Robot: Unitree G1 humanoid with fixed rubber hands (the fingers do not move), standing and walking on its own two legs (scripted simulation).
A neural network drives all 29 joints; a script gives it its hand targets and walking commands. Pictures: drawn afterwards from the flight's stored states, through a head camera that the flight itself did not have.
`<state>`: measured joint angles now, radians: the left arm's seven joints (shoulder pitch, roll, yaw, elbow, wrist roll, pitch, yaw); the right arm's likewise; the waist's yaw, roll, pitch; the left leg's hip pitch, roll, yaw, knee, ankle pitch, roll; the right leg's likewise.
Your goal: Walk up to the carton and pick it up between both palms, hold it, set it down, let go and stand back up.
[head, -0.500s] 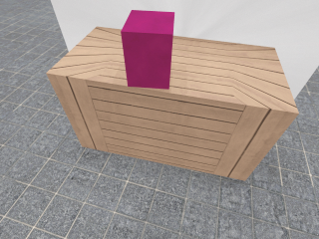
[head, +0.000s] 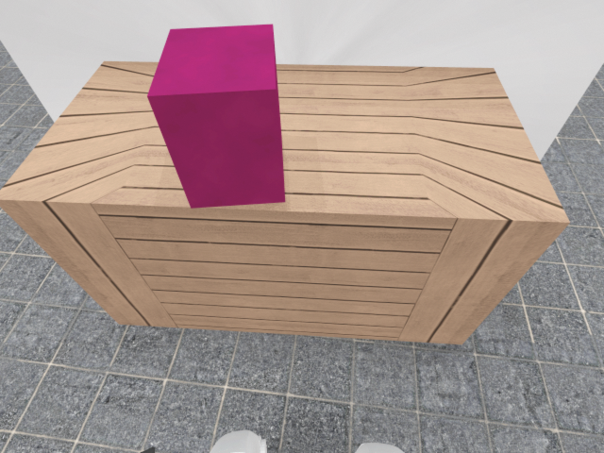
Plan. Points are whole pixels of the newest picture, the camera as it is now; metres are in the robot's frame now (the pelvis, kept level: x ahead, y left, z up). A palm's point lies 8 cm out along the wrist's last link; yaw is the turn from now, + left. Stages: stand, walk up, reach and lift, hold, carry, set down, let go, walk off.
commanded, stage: walk up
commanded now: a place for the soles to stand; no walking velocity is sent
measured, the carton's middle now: (230, 119) +0.71 +0.13 +0.03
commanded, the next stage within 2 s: none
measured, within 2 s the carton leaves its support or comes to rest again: neither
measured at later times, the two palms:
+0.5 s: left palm (73, 368) +0.28 +0.36 -0.11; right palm (416, 419) +0.18 -0.15 -0.11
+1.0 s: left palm (77, 301) +0.39 +0.39 -0.11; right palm (373, 311) +0.33 -0.11 -0.08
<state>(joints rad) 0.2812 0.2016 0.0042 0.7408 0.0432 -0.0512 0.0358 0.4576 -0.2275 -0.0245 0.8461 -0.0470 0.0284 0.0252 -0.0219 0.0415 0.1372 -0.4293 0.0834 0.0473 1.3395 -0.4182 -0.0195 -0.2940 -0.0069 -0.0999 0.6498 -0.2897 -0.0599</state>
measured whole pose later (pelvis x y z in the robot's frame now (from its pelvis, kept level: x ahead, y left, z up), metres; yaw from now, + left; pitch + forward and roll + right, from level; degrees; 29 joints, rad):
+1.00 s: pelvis +0.25 +0.15 +0.00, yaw -7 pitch -1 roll +0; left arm 0.21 0.30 0.00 0.71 -0.01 0.03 -0.01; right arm 0.25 -0.26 0.02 0.64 0.01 0.01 0.01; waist 0.01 -0.05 0.09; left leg -0.22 0.04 0.09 0.63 -0.39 0.01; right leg -0.34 -0.04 -0.01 0.60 -0.23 0.03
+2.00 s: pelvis +0.27 +0.16 +0.01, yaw -6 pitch -1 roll +0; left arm 0.30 0.27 0.00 0.75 0.03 0.01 0.02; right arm 0.43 -0.25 0.00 0.74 -0.01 0.02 0.02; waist -0.03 -0.01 0.06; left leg -0.18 -0.02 0.06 0.58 -0.40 0.04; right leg -0.31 -0.07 0.00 0.59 -0.26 0.04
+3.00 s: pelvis +0.26 +0.14 +0.01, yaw -1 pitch -2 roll +0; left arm 0.35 0.26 0.01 0.77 0.02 0.01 0.03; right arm 0.37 -0.25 -0.02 0.77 -0.01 0.03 0.03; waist -0.01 0.00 0.05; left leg -0.18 -0.02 -0.03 0.56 -0.36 0.01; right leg -0.27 -0.08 -0.08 0.56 -0.25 0.03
